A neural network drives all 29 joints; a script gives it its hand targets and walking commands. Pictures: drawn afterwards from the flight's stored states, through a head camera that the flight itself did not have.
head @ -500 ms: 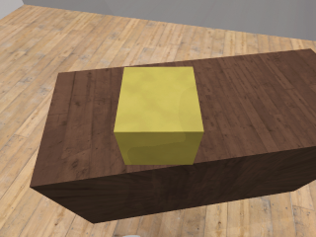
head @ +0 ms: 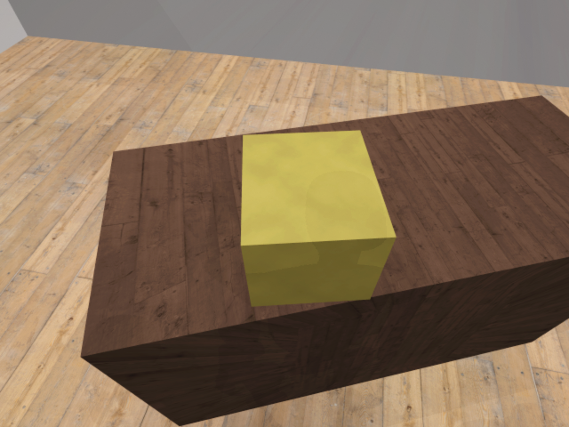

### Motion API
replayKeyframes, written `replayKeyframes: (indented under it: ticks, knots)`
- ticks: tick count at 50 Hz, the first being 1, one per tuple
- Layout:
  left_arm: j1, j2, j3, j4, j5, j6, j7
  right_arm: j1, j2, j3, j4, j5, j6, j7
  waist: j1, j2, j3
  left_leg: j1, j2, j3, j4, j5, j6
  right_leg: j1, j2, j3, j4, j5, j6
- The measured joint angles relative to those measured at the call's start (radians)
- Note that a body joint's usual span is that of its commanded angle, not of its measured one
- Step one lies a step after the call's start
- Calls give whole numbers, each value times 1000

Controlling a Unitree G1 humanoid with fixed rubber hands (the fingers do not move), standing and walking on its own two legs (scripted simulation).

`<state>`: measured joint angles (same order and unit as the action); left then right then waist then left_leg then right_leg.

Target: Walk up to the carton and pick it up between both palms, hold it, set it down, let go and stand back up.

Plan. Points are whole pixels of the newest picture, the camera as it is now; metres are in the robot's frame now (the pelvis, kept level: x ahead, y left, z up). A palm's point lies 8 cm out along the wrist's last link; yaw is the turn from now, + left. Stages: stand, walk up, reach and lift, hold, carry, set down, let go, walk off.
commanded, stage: walk up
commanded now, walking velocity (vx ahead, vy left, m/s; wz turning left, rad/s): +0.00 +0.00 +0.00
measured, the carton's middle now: (306, 217) +0.46 -0.04 +0.00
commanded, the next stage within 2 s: stand in 0.80 s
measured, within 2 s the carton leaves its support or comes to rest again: neither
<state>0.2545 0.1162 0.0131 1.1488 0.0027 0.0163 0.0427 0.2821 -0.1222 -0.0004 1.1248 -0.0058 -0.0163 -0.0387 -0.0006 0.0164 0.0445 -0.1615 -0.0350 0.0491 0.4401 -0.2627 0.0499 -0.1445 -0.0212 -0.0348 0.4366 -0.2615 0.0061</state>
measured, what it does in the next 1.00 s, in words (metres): steps on the spot: right foot, then left foot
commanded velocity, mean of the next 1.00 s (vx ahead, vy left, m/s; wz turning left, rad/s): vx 0.00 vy -0.03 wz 0.00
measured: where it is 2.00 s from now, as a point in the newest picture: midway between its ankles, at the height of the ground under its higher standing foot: outside the picture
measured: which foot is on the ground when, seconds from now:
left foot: down 0.00-0.48, up 0.50-0.70, down 0.72-1.00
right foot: down 0.00-0.18, up 0.20-0.44, down 0.46-1.00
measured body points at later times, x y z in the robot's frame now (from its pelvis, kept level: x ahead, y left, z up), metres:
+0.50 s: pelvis -0.01 -0.07 -0.01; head +0.01 -0.08 +0.44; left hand +0.03 +0.17 -0.16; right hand -0.04 -0.29 -0.18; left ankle -0.02 +0.09 -0.74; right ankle +0.01 -0.19 -0.74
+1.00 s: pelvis -0.01 -0.09 +0.00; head +0.00 -0.08 +0.45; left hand -0.02 +0.12 -0.16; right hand -0.01 -0.29 -0.16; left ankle -0.03 +0.05 -0.74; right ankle +0.01 -0.19 -0.74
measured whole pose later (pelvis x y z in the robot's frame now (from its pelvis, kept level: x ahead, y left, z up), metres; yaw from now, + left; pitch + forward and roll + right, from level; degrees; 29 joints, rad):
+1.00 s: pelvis -0.01 -0.09 +0.00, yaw +0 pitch -2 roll +0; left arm 0.28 0.12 0.02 1.13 0.01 0.00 0.03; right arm 0.27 -0.11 -0.02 1.15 -0.01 0.00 -0.04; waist 0.01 0.00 0.05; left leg -0.12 0.03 0.01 0.40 -0.26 -0.02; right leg -0.19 0.01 -0.05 0.40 -0.19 -0.02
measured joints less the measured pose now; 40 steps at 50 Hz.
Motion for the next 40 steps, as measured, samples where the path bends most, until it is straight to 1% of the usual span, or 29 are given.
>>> replayKeyframes:
  ticks: [4, 9, 11, 13, 14, 16, 17, 18, 20, 21, 23, 24, 25, 26, 27, 28, 30, 32, 34, 35, 36, 38, 40]
  knots:
    - [21, -9, -9, 20, 9, -12, -6, -1, -3, -3, 10, 4, 6, 1, -13, 10, -7, 33, -1, -3, -50, 24, -4, 28, 1, -3, -36, 2, 0]
    - [24, -12, -11, 26, 4, -19, -3, -4, 4, -4, 23, -7, 6, 7, -9, -12, -4, 42, 3, -6, -62, 32, -7, 37, 5, -7, -48, 11, -4]
    - [25, 6, 7, 17, 6, 1, -4, -10, 11, -10, 0, -24, 8, 0, -24, -37, -1, 14, 8, -5, -32, 23, -10, -26, 4, -13, 62, -43, 7]
    - [19, 34, 25, 8, 14, 29, -6, -13, 11, -19, -21, -32, 7, -14, -44, -46, 7, -12, 31, -10, -3, 14, -15, -121, 17, -24, 260, -143, 18]
    - [15, 48, 33, 1, 18, 38, -7, -11, 8, -25, -28, -34, 7, -20, -51, -46, 9, -20, 45, -15, 3, 13, -19, -165, 22, -26, 352, -167, 23]
    - [2, 74, 48, -17, 26, 47, -13, 1, -2, -37, -35, -35, 10, -28, -56, -47, 9, -31, 70, -23, 3, 18, -33, -237, 22, -15, 488, -163, 31]
    - [-7, 84, 53, -27, 27, 46, -17, 8, -7, -40, -33, -31, 12, -31, -54, -48, 8, -34, 78, -27, 1, 21, -42, -257, 15, -3, 515, -148, 32]
    - [-17, 90, 52, -37, 24, 41, -22, 16, -14, -41, -24, -21, 15, -35, -45, -49, 5, -35, 80, -29, -1, 23, -48, -255, 2, 11, 485, -136, 27]
    - [-34, 86, 48, -62, 16, 25, -26, 28, -24, -41, -1, -14, 25, -37, -22, -50, -1, -43, 73, -25, 11, 17, -60, -221, -25, 38, 353, -113, 23]
    - [-40, 80, 44, -70, 12, 16, -24, 29, -28, -42, 8, -15, 29, -33, -13, -48, 0, -47, 69, -21, 27, 8, -66, -192, -35, 43, 269, -93, 25]
    - [-44, 63, 35, -76, 7, 0, -11, 24, -34, -42, 20, -15, 34, -19, -2, -36, 7, -55, 69, -14, 75, -20, -82, -125, -38, 33, 103, -3, 26]
    - [-47, 41, 30, -69, 7, -7, -6, 17, -44, -43, 23, -12, 36, -11, -7, 0, 17, -55, 88, -25, 98, -34, -85, -109, -20, 19, 90, 14, 20]
    - [-41, 23, 21, -67, 9, -11, -4, 16, -52, -43, 20, -9, 39, -5, -18, 29, 14, -57, 98, -40, 112, -58, -75, -99, -9, 4, 84, 17, 12]
    - [-30, 10, 12, -67, 11, -13, -6, 19, -53, -42, 14, -6, 44, -3, -24, 40, 2, -62, 95, -47, 121, -110, -67, -98, -8, -2, 80, 14, 5]
    - [-19, 1, 7, -67, 15, -12, -8, 21, -51, -41, 7, -5, 51, 0, -22, 41, -10, -65, 87, -47, 132, -143, -61, -98, -10, 0, 73, 13, -1]
    - [-12, -8, 5, -66, 19, -9, -3, 20, -50, -41, 2, -6, 56, 3, -19, 42, -16, -65, 82, -47, 144, -150, -57, -93, -8, 3, 59, 18, -7]
    - [-6, -14, 3, -62, 22, -7, 5, 11, -45, -40, -3, -8, 55, 12, -20, 49, -16, -66, 81, -51, 160, -134, -51, -79, 2, 0, 22, 38, -15]
    - [-5, -12, -2, -63, 19, -15, 2, 3, -40, -35, -3, -9, 48, 14, -19, 53, -8, -64, 82, -52, 162, -126, -49, -72, 15, -9, -1, 53, -22]
    - [-6, -12, -5, -64, 15, -24, 1, -3, -34, -29, 1, -7, 42, 11, -17, 56, 0, -48, 83, -52, 126, -94, -51, -71, 31, -19, -6, 57, -28]
    - [-6, -11, -5, -63, 13, -25, 1, -4, -32, -26, 3, -6, 37, 9, -16, 57, 2, -31, 85, -51, 81, -52, -53, -74, 40, -25, -3, 55, -30]
    - [-7, -8, -5, -61, 11, -25, 1, -7, -26, -25, 8, -5, 33, 7, -15, 51, 6, -15, 87, -52, 44, -28, -60, -76, 45, -28, 5, 52, -31]
    - [-12, 8, 1, -50, 5, -20, 2, -12, -2, -20, 17, -4, 24, 4, -7, 6, 13, 9, 75, -42, 11, -14, -73, -70, 34, -19, 7, 49, -32]
    - [-11, 15, 5, -44, 1, -17, 1, -7, 9, -16, 21, -4, 16, 5, 1, -15, 10, 20, 75, -41, -8, -6, -78, -57, 34, -19, -17, 61, -32]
